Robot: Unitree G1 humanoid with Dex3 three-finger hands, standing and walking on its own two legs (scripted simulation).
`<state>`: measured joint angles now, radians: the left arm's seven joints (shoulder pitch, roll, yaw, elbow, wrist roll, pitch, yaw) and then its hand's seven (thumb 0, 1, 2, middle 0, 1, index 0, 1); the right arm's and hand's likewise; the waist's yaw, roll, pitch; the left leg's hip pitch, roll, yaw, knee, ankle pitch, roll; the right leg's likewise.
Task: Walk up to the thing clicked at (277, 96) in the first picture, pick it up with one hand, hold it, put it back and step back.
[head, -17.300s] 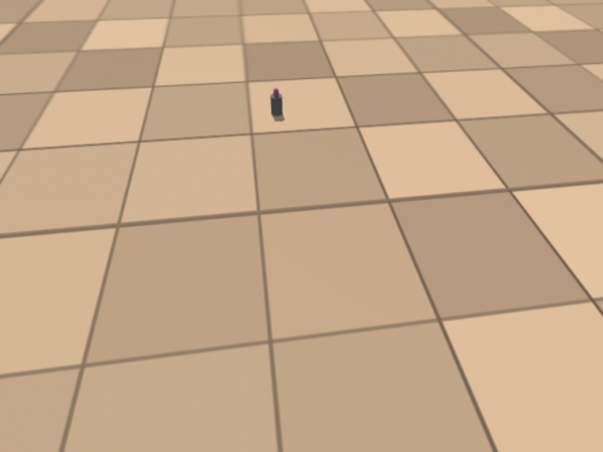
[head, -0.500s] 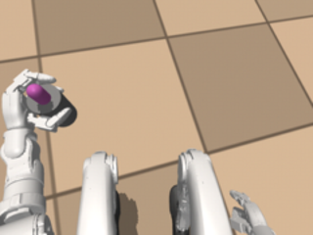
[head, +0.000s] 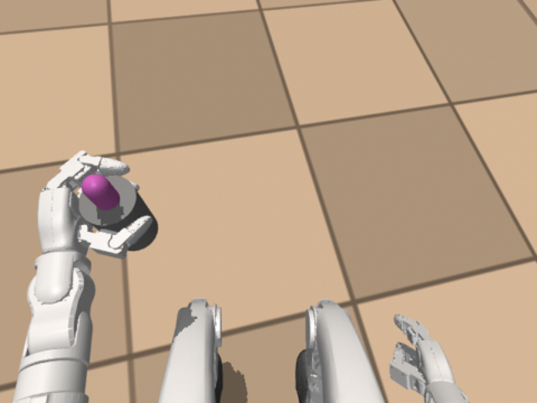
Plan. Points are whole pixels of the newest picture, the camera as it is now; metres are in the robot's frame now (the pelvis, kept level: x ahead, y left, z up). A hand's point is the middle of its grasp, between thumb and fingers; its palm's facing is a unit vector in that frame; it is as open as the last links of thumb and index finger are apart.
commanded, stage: lift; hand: left
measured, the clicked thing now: (117, 209) +0.37 +0.22 +0.01
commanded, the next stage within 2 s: hold in 1.24 s
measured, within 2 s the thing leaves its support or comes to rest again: neither
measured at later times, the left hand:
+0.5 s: hand (84, 170) +0.36 +0.20 +0.14, palm faces +0.17 -0.98 -0.04, open 9.6 cm
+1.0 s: hand (80, 126) +0.38 +0.18 +0.19, palm faces +0.17 -0.99 -0.02, open 9.6 cm
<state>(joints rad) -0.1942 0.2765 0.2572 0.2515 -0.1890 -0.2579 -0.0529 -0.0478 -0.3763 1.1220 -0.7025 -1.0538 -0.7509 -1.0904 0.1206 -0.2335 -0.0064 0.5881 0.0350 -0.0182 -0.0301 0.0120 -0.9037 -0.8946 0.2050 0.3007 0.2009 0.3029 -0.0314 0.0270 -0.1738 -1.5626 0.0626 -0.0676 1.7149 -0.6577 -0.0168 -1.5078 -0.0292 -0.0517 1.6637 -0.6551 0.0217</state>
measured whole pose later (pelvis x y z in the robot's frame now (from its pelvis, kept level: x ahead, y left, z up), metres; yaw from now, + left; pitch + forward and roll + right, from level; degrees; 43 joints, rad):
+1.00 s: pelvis +0.05 +0.00 +0.16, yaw +2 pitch +12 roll -2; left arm -0.13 0.20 0.15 0.40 -0.16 -0.33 -0.02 -0.05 -0.36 1.11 -0.71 -1.04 -0.75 -1.08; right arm 0.22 -0.21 0.00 0.64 0.00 -0.03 -0.04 0.01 -0.91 -0.90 0.20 0.30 0.20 0.30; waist -0.03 0.01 -0.07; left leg -0.76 0.06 -0.02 1.03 -0.48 -0.03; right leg -0.72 -0.02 -0.05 0.99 -0.48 0.02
